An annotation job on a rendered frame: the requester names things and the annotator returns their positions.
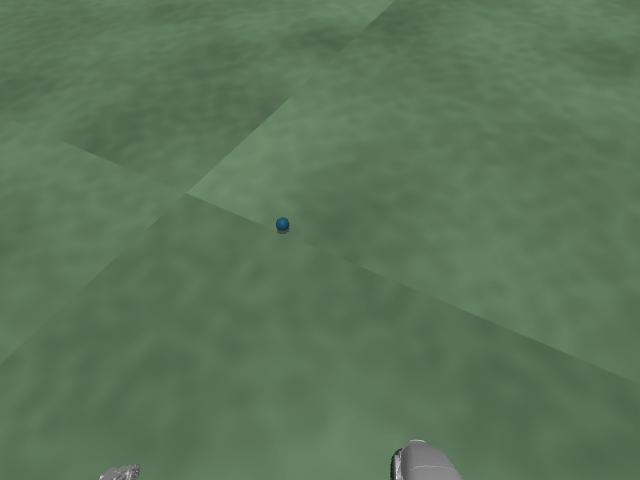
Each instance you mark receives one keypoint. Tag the left robot hand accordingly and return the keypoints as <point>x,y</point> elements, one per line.
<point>129,472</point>

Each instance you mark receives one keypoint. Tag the ball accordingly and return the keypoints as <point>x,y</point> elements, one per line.
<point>282,224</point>

